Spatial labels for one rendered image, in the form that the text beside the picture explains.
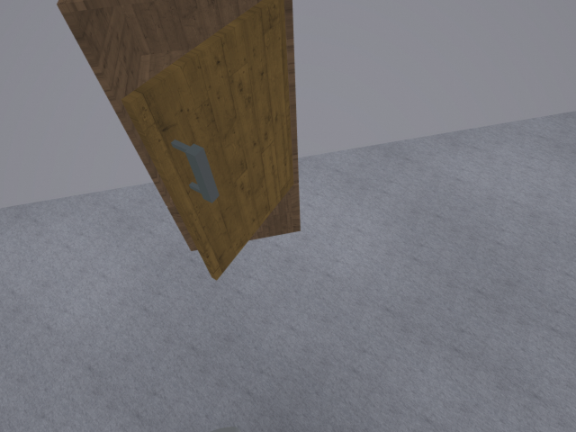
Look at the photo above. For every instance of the handle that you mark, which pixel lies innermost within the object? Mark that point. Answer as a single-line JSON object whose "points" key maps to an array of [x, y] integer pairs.
{"points": [[201, 170]]}

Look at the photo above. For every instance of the cupboard door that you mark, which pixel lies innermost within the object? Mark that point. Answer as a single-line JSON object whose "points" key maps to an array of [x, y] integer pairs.
{"points": [[230, 96]]}

